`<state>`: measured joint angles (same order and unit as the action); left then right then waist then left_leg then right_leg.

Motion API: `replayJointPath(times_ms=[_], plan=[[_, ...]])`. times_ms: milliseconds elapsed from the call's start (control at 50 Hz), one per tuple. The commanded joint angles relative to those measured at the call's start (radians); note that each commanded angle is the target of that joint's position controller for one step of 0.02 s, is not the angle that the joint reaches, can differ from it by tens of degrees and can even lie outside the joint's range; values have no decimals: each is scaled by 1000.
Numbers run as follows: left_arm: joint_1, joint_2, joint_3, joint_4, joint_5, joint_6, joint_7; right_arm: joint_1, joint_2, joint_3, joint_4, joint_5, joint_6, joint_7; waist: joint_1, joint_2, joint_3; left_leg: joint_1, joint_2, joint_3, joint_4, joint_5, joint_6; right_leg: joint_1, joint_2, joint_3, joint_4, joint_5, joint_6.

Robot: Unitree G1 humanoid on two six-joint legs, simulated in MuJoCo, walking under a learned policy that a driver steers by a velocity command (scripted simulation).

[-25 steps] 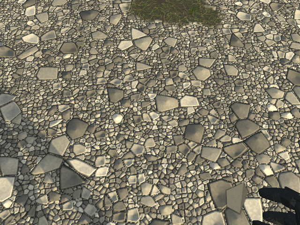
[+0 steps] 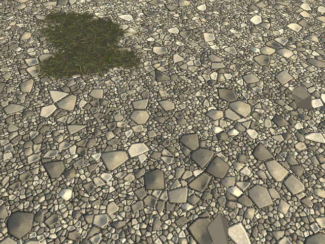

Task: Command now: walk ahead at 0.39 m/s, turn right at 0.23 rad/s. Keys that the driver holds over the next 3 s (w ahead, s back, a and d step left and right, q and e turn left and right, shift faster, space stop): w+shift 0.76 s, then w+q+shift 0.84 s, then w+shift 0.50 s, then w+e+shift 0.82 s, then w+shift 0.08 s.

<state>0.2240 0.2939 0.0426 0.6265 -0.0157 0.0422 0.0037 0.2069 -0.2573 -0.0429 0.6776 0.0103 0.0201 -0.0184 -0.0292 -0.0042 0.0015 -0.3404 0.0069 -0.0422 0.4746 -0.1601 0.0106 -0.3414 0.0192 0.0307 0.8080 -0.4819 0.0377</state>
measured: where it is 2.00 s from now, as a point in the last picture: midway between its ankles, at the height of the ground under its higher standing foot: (102, 82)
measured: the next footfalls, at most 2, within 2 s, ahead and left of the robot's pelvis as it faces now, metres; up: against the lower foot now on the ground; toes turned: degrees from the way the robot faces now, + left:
right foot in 0.06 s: -0.01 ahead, -0.11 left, +0.00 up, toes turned -1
left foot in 0.48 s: +0.37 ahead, +0.12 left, +0.00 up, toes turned +2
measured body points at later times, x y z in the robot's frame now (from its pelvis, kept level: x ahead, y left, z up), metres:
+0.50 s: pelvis +0.21 +0.02 -0.03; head +0.25 +0.02 +0.42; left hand +0.15 +0.30 -0.15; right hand +0.44 -0.22 -0.10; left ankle +0.34 +0.12 -0.74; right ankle -0.05 -0.11 -0.73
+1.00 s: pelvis +0.65 +0.02 -0.03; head +0.69 +0.01 +0.42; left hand +0.87 +0.26 -0.11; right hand +0.61 -0.26 -0.16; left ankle +0.37 +0.12 -0.68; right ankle +0.80 -0.08 -0.74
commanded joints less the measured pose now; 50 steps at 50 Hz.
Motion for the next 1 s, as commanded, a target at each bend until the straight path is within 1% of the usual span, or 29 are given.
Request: replayJointPath(times_ms=[20,40,60,80,100,120,140,160,240,380,420,460,480,500,520,540,560,580,620,640,720,780,840,900,920,940,960,980,1000], plan=[[106,99,29,-11,4,-32,-9,-28,-216,-63,-61,26,-14,-3,59,223,-35,-78,181,-234,-256,-517,134,220,34,-127,-309,113,-89],[169,82,22,30,18,-41,-7,-46,-189,-56,-69,21,-19,-5,94,173,13,-166,129,-173,-208,-495,87,315,50,-151,-433,155,-119],[269,76,23,71,18,-57,-5,-88,-115,-37,-90,13,-31,-3,136,45,15,-361,68,-103,39,-420,36,496,-61,22,-490,108,-156],[295,102,19,62,8,-70,-1,-94,4,-2,-117,1,-61,17,119,-171,-10,-563,6,18,409,-375,-6,583,-305,344,-509,-64,-193],[263,218,57,41,25,-89,-11,-172,-80,-23,-182,38,-97,24,131,-192,72,-789,21,-30,494,-280,-2,469,-453,674,-659,-400,-347],[201,194,53,28,29,-114,-6,-204,-126,-36,-184,57,-118,23,110,-111,157,-839,68,-73,567,-162,9,437,-443,662,-702,-377,-343],[168,173,45,33,63,-100,-14,-206,-136,-40,-156,-77,-79,44,100,-100,143,-754,70,-24,528,-73,-7,382,-351,518,-723,-319,-272],[142,147,36,33,60,-101,-18,-155,-140,-47,-124,-85,-57,58,73,-117,143,-666,69,7,526,-22,-26,331,-275,399,-732,-183,-239],[213,110,24,88,33,-123,-24,-130,-119,-44,-91,-48,-22,90,68,-109,111,-528,69,58,522,85,-42,280,-199,221,-767,16,-229],[307,132,30,170,38,-131,-9,-324,-96,-19,-145,-43,-32,107,127,-108,175,-434,64,119,216,103,28,416,-263,119,-816,277,-226],[296,152,32,196,43,-127,-3,-302,-99,-16,-150,-46,-34,99,99,-118,159,-334,27,157,156,-9,74,456,-272,63,-742,579,-211],[294,192,38,225,48,-124,0,-117,-127,-32,-107,-46,-37,67,1,-153,29,-29,-75,202,150,-128,120,438,-270,3,-464,1203,-194],[260,206,41,227,47,-120,3,125,-161,-49,-34,-48,-46,47,-120,-126,-95,278,-94,189,127,-119,142,311,-235,-45,-191,1267,-173],[279,140,20,195,30,-125,0,295,-262,-77,12,-72,-57,30,-173,23,-239,638,97,-53,85,-386,175,-10,-159,-66,182,930,-156],[291,6,-11,145,20,-141,-15,369,-367,-97,28,-78,-68,30,-134,337,-377,784,364,-640,-132,-854,240,-293,45,23,509,43,-135],[136,86,8,133,31,-150,-15,298,-280,-75,36,-58,-71,34,-139,181,-248,654,346,-780,-258,-787,199,-397,37,148,593,73,-170],[88,106,17,114,24,-152,-19,229,-237,-66,52,-58,-72,33,-79,98,-96,529,333,-598,-227,-641,192,-441,-32,105,596,164,-178],[76,92,6,120,32,-154,-28,174,-193,-56,50,-55,-78,36,-43,32,-48,403,292,-471,-241,-498,190,-399,-84,78,525,231,-176],[117,50,-6,132,60,-127,-42,119,-129,-32,63,-45,-88,37,45,89,5,207,216,-318,-298,-414,173,-303,-128,61,450,247,-145],[111,37,-10,134,63,-112,-50,124,-110,-25,74,-38,-98,38,57,94,28,162,201,-282,-334,-406,179,-298,-140,52,431,245,-130],[-101,32,-21,59,58,-94,-61,195,-119,-26,123,-20,-129,45,45,48,172,123,161,-131,-467,-212,202,-472,-176,-15,259,402,-85],[-242,14,-37,10,51,-108,-75,235,-109,-21,143,-5,-147,45,20,20,185,78,106,-15,-511,44,182,-323,-147,-79,-32,605,-86],[-295,12,-42,-4,46,-113,-77,268,-166,-28,164,6,-153,33,17,11,176,173,149,-16,-529,328,192,-186,-105,-92,-190,703,-99],[-251,70,-21,1,54,-114,-47,281,-230,-38,191,-11,-135,19,48,53,57,410,168,-30,-313,828,160,-72,-8,-108,-253,520,-113],[-131,108,-4,30,52,-114,-32,282,-255,-42,201,-28,-124,12,104,87,-30,442,176,-39,-140,959,146,53,21,-94,-244,407,-125],[75,142,14,90,49,-117,-14,257,-270,-47,202,-39,-110,7,204,89,-138,372,150,-26,122,900,134,281,26,-95,-267,334,-129],[262,215,38,127,69,-120,9,252,-202,-33,183,-47,-110,8,266,47,-261,162,103,-18,446,630,133,553,-139,56,-217,126,-137],[283,310,68,127,111,-125,13,386,-6,8,131,1,-119,25,142,-274,-427,-212,-45,-3,838,-180,110,819,-465,588,-352,-328,-219],[232,253,61,113,88,-122,-1,299,-96,-6,119,18,-119,26,161,-253,-441,-300,-54,-67,952,-249,133,749,-467,831,-560,-445,-213]])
